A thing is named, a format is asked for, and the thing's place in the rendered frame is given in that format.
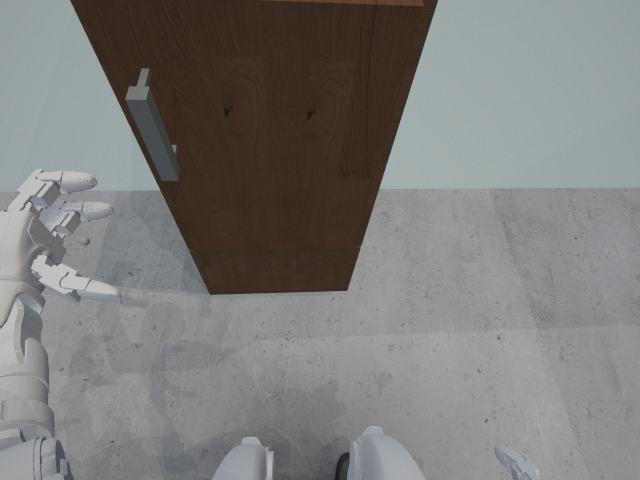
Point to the left robot forearm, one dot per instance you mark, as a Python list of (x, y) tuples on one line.
[(24, 368)]

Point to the left robot thigh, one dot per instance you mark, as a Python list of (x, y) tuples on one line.
[(247, 462)]

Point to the cupboard door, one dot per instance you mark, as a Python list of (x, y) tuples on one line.
[(280, 109)]

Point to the handle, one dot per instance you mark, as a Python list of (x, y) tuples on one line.
[(144, 110)]

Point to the right robot thigh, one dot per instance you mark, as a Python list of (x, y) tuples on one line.
[(380, 457)]

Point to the right robot hand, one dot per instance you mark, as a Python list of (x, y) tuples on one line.
[(521, 468)]

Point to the left robot hand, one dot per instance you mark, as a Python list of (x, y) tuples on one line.
[(23, 237)]

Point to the left robot upper arm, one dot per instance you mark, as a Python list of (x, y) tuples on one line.
[(36, 459)]

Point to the robot thigh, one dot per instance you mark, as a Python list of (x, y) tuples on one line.
[(380, 457), (247, 462)]

